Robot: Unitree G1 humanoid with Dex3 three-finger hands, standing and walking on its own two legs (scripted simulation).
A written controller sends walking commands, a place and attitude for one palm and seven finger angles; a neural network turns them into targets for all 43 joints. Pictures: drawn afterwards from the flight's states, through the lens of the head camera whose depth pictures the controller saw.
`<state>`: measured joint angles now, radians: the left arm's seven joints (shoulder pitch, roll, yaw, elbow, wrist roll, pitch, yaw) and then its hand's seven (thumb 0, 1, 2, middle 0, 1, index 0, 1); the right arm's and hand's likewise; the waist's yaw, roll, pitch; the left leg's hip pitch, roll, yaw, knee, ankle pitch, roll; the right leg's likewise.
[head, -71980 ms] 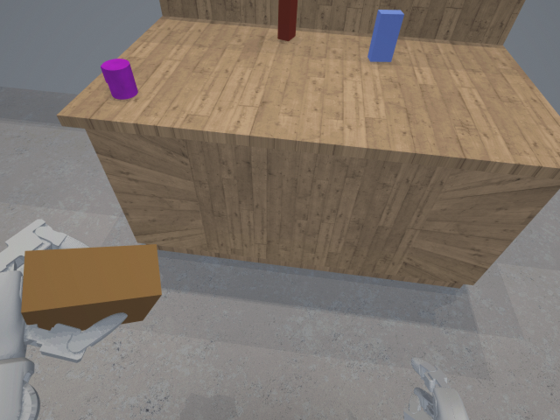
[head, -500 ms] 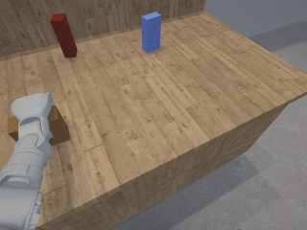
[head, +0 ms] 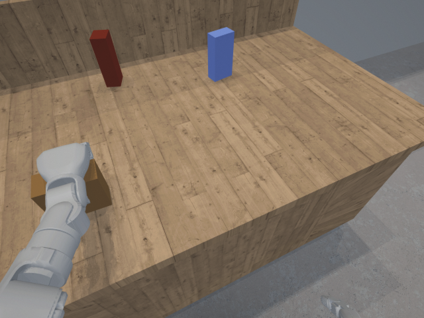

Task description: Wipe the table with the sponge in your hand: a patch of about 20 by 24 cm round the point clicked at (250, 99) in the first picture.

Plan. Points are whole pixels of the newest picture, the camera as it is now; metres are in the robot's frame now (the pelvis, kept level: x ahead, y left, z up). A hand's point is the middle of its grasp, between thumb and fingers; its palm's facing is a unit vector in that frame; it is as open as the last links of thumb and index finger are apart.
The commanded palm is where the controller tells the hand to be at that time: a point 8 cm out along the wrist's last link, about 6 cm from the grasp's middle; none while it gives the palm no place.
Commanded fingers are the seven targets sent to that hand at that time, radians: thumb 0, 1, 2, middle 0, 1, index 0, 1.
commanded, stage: wipe back along the first lane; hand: left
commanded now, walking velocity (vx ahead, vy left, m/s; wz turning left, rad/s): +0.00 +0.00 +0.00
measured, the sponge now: (78, 196) +0.35 +0.33 -0.01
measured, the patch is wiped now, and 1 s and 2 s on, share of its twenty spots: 0.95 0.95 0.95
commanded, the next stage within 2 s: lift the sponge slowly off the table in 1.68 s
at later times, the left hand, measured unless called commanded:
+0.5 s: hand (79, 200) +0.31 +0.29 +0.05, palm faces +0.02 -0.06 -1.00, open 9.6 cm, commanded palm +0.27 +0.26 +0.08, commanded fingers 0.00 0.10 1.30 -1.20 -1.60 -1.20 -1.60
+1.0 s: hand (84, 210) +0.29 +0.27 +0.05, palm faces -0.01 -0.06 -1.00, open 9.6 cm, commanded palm +0.25 +0.25 +0.07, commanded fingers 0.00 0.10 1.30 -1.20 -1.60 -1.20 -1.60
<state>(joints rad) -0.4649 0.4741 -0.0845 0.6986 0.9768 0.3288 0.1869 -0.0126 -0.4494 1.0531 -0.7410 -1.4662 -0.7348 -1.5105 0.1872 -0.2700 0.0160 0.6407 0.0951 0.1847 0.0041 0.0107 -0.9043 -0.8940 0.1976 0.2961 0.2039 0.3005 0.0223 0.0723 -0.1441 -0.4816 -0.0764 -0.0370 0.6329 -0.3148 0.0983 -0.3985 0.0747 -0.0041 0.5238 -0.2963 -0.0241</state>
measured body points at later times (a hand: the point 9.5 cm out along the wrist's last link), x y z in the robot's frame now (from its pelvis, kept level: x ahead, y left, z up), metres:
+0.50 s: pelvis +0.01 +0.00 +0.00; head +0.01 -0.02 +0.45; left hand +0.31 +0.29 +0.10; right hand +0.22 -0.22 -0.09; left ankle -0.01 +0.05 -0.73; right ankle -0.03 -0.12 -0.73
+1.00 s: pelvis +0.00 -0.02 +0.00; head -0.01 -0.04 +0.45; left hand +0.29 +0.27 +0.10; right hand +0.20 -0.24 -0.09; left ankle -0.01 +0.05 -0.73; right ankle -0.03 -0.12 -0.73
